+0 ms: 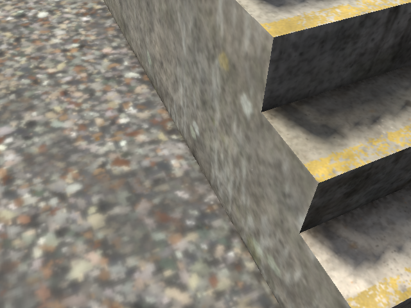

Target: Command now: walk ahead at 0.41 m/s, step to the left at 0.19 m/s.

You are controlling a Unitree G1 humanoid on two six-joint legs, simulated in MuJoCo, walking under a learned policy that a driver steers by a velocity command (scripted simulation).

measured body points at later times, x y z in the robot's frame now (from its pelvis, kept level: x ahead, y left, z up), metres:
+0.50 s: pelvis +0.20 +0.05 +0.00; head +0.24 +0.02 +0.45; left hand +0.23 +0.35 -0.10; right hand +0.38 -0.20 -0.11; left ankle +0.33 +0.27 -0.67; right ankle +0.18 -0.07 -0.75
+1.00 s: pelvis +0.43 +0.18 +0.00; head +0.46 +0.19 +0.45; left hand +0.62 +0.44 -0.10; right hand +0.48 -0.09 -0.12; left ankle +0.37 +0.27 -0.75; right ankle +0.55 +0.05 -0.69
